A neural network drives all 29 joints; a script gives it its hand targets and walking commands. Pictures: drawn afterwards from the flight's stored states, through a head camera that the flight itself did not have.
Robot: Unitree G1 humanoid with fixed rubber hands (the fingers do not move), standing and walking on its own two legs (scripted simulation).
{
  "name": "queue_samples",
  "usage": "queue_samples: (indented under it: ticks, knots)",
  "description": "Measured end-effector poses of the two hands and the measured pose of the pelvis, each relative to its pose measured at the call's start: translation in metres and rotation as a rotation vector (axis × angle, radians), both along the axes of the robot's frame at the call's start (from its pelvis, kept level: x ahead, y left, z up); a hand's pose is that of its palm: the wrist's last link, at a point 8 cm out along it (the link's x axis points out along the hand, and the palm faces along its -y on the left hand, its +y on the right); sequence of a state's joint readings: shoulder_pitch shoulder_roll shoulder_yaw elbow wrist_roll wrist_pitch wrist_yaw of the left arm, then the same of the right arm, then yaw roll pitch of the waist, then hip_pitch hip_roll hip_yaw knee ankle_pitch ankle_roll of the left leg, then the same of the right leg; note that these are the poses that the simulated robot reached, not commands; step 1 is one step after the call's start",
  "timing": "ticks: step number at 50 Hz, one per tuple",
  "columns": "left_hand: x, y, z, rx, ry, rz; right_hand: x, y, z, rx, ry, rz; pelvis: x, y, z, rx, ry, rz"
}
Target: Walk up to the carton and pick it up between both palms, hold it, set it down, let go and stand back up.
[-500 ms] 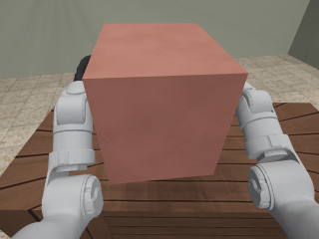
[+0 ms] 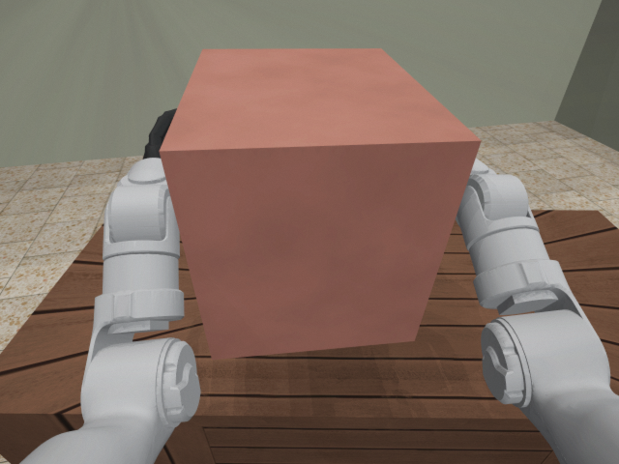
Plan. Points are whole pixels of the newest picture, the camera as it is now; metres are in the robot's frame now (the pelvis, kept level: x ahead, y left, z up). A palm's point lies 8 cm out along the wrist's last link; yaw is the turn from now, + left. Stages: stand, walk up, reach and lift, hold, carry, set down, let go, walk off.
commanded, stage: hold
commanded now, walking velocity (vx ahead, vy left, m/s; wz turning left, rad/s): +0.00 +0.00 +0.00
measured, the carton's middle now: (304, 189) +0.38 +0.02 +0.23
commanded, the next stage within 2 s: none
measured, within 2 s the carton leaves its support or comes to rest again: neither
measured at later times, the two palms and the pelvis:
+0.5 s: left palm (162, 170) +0.37 +0.19 +0.27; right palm (440, 164) +0.38 -0.15 +0.26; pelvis +0.00 +0.00 +0.00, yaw +0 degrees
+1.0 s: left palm (168, 175) +0.38 +0.19 +0.26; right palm (436, 170) +0.39 -0.15 +0.25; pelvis +0.00 +0.00 +0.00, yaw +0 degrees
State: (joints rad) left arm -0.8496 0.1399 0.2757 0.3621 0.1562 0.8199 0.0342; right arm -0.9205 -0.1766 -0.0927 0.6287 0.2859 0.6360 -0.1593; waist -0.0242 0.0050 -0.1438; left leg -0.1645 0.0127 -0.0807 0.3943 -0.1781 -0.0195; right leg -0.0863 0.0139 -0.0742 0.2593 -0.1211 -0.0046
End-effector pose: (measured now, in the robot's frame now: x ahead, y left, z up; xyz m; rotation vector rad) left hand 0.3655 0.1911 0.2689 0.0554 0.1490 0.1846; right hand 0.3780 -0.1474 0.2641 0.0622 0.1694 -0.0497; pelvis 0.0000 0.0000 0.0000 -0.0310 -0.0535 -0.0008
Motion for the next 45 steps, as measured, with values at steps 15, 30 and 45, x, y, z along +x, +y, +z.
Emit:
queue_samples:
  ticks: [15,30,45]
  knots:
    - [0.015,-0.001,-0.015,0.003,0.029,-0.001,0.015,0.000,-0.016,0.002,0.030,-0.002,0.004,0.000,0.000,0.000,0.005,0.000]
    - [0.000,0.000,0.003,0.001,-0.007,0.001,0.000,0.000,0.003,-0.002,-0.005,0.000,0.002,0.000,0.000,0.000,0.002,0.000]
    - [0.014,-0.001,-0.015,0.001,0.032,-0.004,0.013,-0.001,-0.016,0.001,0.035,-0.002,0.003,0.000,0.000,0.000,0.004,0.000]
